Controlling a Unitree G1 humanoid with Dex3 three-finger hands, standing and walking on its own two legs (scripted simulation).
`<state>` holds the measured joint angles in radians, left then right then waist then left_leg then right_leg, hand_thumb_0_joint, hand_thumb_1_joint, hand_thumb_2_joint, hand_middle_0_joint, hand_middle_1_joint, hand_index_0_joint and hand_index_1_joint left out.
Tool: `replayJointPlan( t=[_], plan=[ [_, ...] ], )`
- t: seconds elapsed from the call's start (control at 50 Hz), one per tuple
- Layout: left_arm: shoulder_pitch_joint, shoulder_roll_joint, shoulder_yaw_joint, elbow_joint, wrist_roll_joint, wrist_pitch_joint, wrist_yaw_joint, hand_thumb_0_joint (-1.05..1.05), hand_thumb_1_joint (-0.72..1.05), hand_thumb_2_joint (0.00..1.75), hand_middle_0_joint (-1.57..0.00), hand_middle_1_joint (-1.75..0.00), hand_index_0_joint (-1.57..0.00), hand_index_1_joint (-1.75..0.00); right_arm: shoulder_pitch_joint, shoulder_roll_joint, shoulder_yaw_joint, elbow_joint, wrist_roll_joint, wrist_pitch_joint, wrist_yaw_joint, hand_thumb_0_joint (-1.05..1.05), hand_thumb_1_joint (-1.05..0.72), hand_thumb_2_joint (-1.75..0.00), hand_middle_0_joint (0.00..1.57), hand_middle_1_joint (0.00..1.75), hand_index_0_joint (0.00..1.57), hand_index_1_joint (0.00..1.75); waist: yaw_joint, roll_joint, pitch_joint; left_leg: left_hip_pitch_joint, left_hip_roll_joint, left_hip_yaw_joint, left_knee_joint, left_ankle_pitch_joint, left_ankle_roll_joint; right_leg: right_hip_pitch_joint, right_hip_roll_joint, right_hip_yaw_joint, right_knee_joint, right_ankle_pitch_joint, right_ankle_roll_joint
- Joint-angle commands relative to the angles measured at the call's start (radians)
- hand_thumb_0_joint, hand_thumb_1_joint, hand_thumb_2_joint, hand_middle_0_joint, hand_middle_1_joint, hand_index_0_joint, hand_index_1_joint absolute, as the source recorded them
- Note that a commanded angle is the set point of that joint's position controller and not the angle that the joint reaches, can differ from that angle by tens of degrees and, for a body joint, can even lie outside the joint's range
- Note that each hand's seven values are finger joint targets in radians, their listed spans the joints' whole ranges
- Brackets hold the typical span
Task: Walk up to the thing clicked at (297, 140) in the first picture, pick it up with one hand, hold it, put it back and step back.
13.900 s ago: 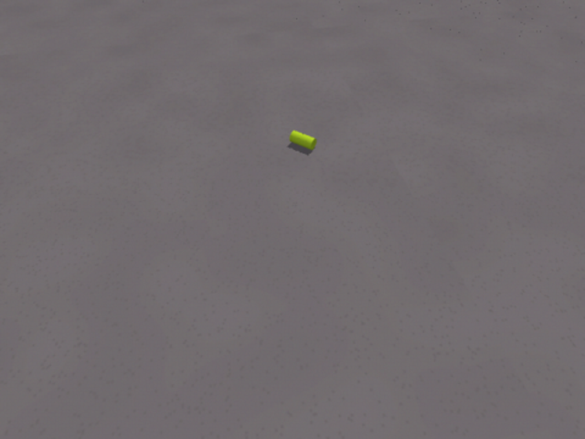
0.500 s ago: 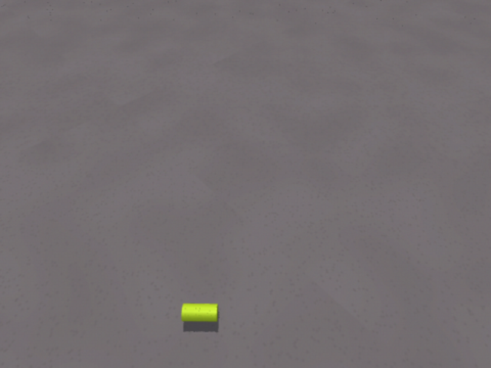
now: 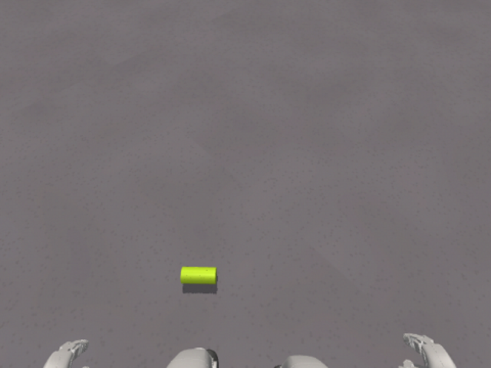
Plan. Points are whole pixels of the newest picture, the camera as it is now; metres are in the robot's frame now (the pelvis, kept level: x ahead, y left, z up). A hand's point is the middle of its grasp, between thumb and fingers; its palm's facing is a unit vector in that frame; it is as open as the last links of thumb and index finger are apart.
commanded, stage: walk up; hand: left
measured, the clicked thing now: (199, 275) +0.45 +0.19 -0.74
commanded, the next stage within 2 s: none
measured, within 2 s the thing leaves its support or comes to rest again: neither
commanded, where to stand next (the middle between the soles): +0.08 +0.01 m, yaw +1 degrees
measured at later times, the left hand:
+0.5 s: hand out of the picture +0.00 +0.30 -0.17, palm faces +0.02 -0.93 -0.38, open 7.4 cm
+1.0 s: hand out of the picture -0.11 +0.27 -0.14, palm faces -0.01 -0.92 -0.40, open 7.4 cm
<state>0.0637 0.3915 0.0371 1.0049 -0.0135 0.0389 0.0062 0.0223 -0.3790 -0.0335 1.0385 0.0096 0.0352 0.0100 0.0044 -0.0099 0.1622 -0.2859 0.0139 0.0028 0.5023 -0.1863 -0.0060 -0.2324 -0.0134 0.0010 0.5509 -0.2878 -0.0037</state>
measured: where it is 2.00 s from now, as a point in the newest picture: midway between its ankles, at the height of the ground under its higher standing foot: outside the picture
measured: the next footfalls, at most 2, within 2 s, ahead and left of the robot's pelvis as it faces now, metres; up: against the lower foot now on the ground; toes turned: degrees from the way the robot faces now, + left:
left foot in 0.36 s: -0.10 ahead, +0.14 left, +0.00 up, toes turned +1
right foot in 0.74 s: -0.15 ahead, -0.11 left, +0.00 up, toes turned +1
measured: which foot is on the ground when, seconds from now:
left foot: down 0.00-0.10, up 0.12-0.34, down 0.36-0.76, up 0.78-1.00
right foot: down 0.00-0.38, up 0.40-0.72, down 0.74-1.00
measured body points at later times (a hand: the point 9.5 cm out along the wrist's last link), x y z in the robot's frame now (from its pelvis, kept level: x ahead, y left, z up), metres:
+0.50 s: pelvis -0.11 +0.03 -0.01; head -0.03 +0.06 +0.43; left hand +0.00 +0.35 -0.14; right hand -0.04 -0.28 -0.13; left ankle -0.14 +0.14 -0.73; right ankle -0.08 -0.11 -0.67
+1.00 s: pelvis -0.23 +0.01 -0.01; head -0.17 +0.00 +0.43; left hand -0.11 +0.32 -0.11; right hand -0.12 -0.31 -0.13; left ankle -0.27 +0.14 -0.70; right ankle -0.19 -0.11 -0.73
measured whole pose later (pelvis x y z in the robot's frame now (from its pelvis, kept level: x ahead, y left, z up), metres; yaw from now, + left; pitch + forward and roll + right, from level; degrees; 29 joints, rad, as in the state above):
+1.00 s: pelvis -0.23 +0.01 -0.01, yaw +0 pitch -1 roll +1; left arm 0.14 0.35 0.05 0.77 0.04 0.04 0.01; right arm 0.14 -0.41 -0.04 0.87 0.00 0.04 -0.03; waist 0.02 0.02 0.16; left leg -0.34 -0.06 -0.08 0.92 -0.54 -0.02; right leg -0.34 0.00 0.03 0.65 -0.28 -0.02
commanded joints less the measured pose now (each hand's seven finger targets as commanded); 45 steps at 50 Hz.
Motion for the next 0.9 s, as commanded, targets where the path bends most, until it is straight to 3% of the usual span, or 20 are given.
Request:
replayJointPlan(
  t=[0.0,0.04,0.08,0.1,0.12,0.18,0.28,0.32,0.34,0.36,0.38,0.46,0.56,0.64,0.7,0.72,0.74,0.76,0.82,0.88],
  plan=[
    [0.085,0.195,0.054,-0.076,0.015,0.002,0.008,0.0,0.9,0.9,-0.2,-0.3,-0.2,-0.3,-0.011,-0.247,-0.073,-0.117,-0.007,0.002,-0.016,0.0,-0.9,-0.9,0.2,0.3,0.2,0.3,0.009,0.094,-0.255,-0.001,0.167,-0.178,0.011,0.234,0.183,0.029,-0.057,0.078,0.147,0.143,-0.102],
    [0.12,0.21,0.066,-0.085,0.021,0.006,0.002,0.0,0.9,0.9,-0.2,-0.3,-0.2,-0.3,-0.031,-0.243,-0.081,-0.153,-0.013,0.009,-0.014,0.0,-0.9,-0.9,0.2,0.3,0.2,0.3,0.024,0.075,-0.226,-0.083,0.137,-0.183,0.077,0.068,0.176,-0.009,-0.084,0.126,0.138,0.052,-0.138],
    [0.098,0.288,0.085,-0.117,0.037,0.0,0.0,0.0,0.9,0.9,-0.2,-0.3,-0.2,-0.3,-0.036,-0.198,-0.076,-0.179,-0.013,0.018,-0.012,0.0,-0.9,-0.9,0.2,0.3,0.2,0.3,0.047,-0.18,-0.159,-0.113,-0.08,-0.055,0.403,-0.293,0.067,-0.151,-0.297,0.386,-0.214,0.097,-0.237],
    [0.03,0.353,0.099,-0.163,0.058,-0.012,0.004,0.0,0.9,0.9,-0.2,-0.3,-0.2,-0.3,0.01,-0.179,-0.072,-0.192,-0.027,0.029,-0.015,0.0,-0.9,-0.9,0.2,0.3,0.2,0.3,0.036,-0.253,-0.123,-0.12,-0.124,-0.101,0.64,-0.412,0.035,-0.248,-0.411,0.514,-0.297,0.124,-0.306],
    [-0.019,0.347,0.1,-0.19,0.062,-0.017,0.012,0.0,0.9,0.9,-0.2,-0.3,-0.2,-0.3,0.052,-0.202,-0.082,-0.185,-0.024,0.034,-0.014,0.0,-0.9,-0.9,0.2,0.3,0.2,0.3,0.009,-0.196,-0.121,-0.096,-0.096,-0.166,0.739,-0.391,0.03,-0.289,-0.408,0.481,-0.274,0.132,-0.308],
    [-0.119,0.273,0.091,-0.228,0.064,-0.017,0.023,0.0,0.9,0.9,-0.2,-0.3,-0.2,-0.3,0.179,-0.229,-0.094,-0.15,0.002,0.026,-0.013,0.0,-0.9,-0.9,0.2,0.3,0.2,0.3,-0.046,-0.126,-0.178,-0.082,-0.088,-0.127,0.744,-0.309,0.003,-0.188,-0.264,0.239,-0.156,0.168,-0.221],
    [0.051,0.248,0.091,-0.22,0.051,-0.005,0.032,0.0,0.9,0.9,-0.2,-0.3,-0.2,-0.3,0.165,-0.19,-0.069,-0.174,-0.031,0.006,-0.025,0.0,-0.9,-0.9,0.2,0.3,0.2,0.3,0.03,-0.202,-0.257,-0.105,-0.022,-0.056,0.191,-0.348,0.008,0.168,-0.258,0.237,0.0,0.478,-0.186],
    [0.033,0.258,0.087,-0.239,0.03,0.01,0.025,0.0,0.9,0.9,-0.2,-0.3,-0.2,-0.3,0.251,-0.189,-0.074,-0.143,-0.043,-0.007,-0.029,0.0,-0.9,-0.9,0.2,0.3,0.2,0.3,-0.025,-0.149,-0.256,0.052,-0.033,0.011,-0.123,-0.033,0.02,0.106,-0.197,0.161,0.116,0.494,-0.12],
    [0.064,0.196,0.07,-0.258,0.026,0.015,0.022,0.0,0.9,0.9,-0.2,-0.3,-0.2,-0.3,0.219,-0.239,-0.091,-0.155,-0.063,-0.013,-0.033,0.0,-0.9,-0.9,0.2,0.3,0.2,0.3,-0.005,0.001,-0.25,0.142,0.103,-0.19,-0.144,0.155,0.052,-0.052,-0.105,0.104,0.223,0.301,-0.059],
    [0.088,0.143,0.061,-0.264,0.023,0.015,0.025,0.0,0.9,0.9,-0.2,-0.3,-0.2,-0.3,0.152,-0.327,-0.108,-0.183,-0.067,-0.012,-0.027,0.0,-0.9,-0.9,0.2,0.3,0.2,0.3,0.026,0.238,-0.222,0.245,0.288,-0.425,-0.113,0.453,0.147,-0.305,0.085,0.023,0.373,-0.274,-0.016],
    [-0.007,0.183,0.081,-0.273,0.038,0.014,0.045,0.0,0.9,0.9,-0.2,-0.3,-0.2,-0.3,0.182,-0.394,-0.122,-0.199,-0.055,-0.012,-0.021,0.0,-0.9,-0.9,0.2,0.3,0.2,0.3,-0.07,0.268,-0.228,0.12,0.393,-0.505,-0.108,0.555,0.281,-0.26,0.11,0.154,0.532,-0.433,0.006],
    [0.08,0.176,0.081,-0.235,0.022,0.017,0.039,0.0,0.9,0.9,-0.2,-0.3,-0.2,-0.3,0.055,-0.272,-0.085,-0.225,-0.044,-0.022,-0.05,0.0,-0.9,-0.9,0.2,0.3,0.2,0.3,0.036,0.167,-0.166,0.165,0.229,-0.23,-0.011,0.605,0.192,-0.329,0.127,0.198,0.717,-0.229,-0.016],
    [0.048,0.171,0.087,-0.258,0.039,0.004,0.028,0.0,0.9,0.9,-0.2,-0.3,-0.2,-0.3,0.16,-0.237,-0.088,-0.225,-0.032,-0.021,-0.06,0.0,-0.9,-0.9,0.2,0.3,0.2,0.3,-0.037,0.121,-0.17,0.291,0.258,-0.242,0.032,0.631,0.249,-0.306,0.092,0.137,0.519,-0.239,0.032],
    [0.083,0.163,0.089,-0.258,0.042,-0.006,0.015,0.0,0.9,0.9,-0.2,-0.3,-0.2,-0.3,0.142,-0.263,-0.092,-0.249,-0.03,-0.016,-0.056,0.0,-0.9,-0.9,0.2,0.3,0.2,0.3,-0.031,0.174,-0.22,0.24,0.24,-0.207,0.072,0.511,0.22,-0.15,0.043,0.046,0.22,-0.189,0.012],
    [0.179,0.166,0.095,-0.213,0.054,-0.022,0.012,0.0,0.9,0.9,-0.2,-0.3,-0.2,-0.3,0.087,-0.245,-0.077,-0.273,-0.014,-0.001,-0.046,0.0,-0.9,-0.9,0.2,0.3,0.2,0.3,0.021,0.12,-0.258,0.114,0.181,-0.142,0.184,0.371,0.141,0.072,0.031,0.042,-0.145,0.157,-0.026],
    [0.169,0.236,0.112,-0.224,0.062,-0.029,0.014,0.0,0.9,0.9,-0.2,-0.3,-0.2,-0.3,0.091,-0.204,-0.064,-0.285,-0.007,-0.001,-0.043,0.0,-0.9,-0.9,0.2,0.3,0.2,0.3,0.01,-0.016,-0.256,-0.067,0.099,-0.127,0.271,0.168,0.074,0.16,-0.098,0.255,-0.11,0.364,-0.074],
    [0.136,0.312,0.129,-0.241,0.043,-0.025,0.008,0.0,0.9,0.9,-0.2,-0.3,-0.2,-0.3,0.062,-0.165,-0.054,-0.3,0.0,0.0,-0.052,0.0,-0.9,-0.9,0.2,0.3,0.2,0.3,0.029,-0.219,-0.219,-0.156,-0.077,-0.04,0.452,-0.277,0.024,0.086,-0.288,0.442,-0.128,0.578,-0.241],
    [0.123,0.329,0.126,-0.264,0.049,-0.034,0.011,0.0,0.9,0.9,-0.2,-0.3,-0.2,-0.3,0.045,-0.191,-0.068,-0.289,0.002,0.01,-0.062,0.0,-0.9,-0.9,0.2,0.3,0.2,0.3,0.048,-0.222,-0.204,-0.132,-0.08,-0.127,0.665,-0.5,0.019,-0.032,-0.381,0.547,-0.138,0.662,-0.329],
    [0.05,0.227,0.102,-0.291,0.047,-0.027,0.023,0.0,0.9,0.9,-0.2,-0.3,-0.2,-0.3,0.125,-0.202,-0.061,-0.248,0.011,0.002,-0.06,0.0,-0.9,-0.9,0.2,0.3,0.2,0.3,-0.001,-0.098,-0.19,-0.189,-0.111,-0.177,0.748,-0.392,0.008,0.031,-0.226,0.283,-0.042,0.701,-0.238],
    [0.077,0.2,0.096,-0.303,0.058,-0.023,0.025,0.0,0.9,0.9,-0.2,-0.3,-0.2,-0.3,0.154,-0.197,-0.052,-0.237,-0.003,-0.013,-0.062,0.0,-0.9,-0.9,0.2,0.3,0.2,0.3,0.021,-0.134,-0.203,-0.168,-0.098,-0.114,0.597,-0.361,-0.018,0.081,-0.184,0.222,-0.035,0.571,-0.219]
  ],
)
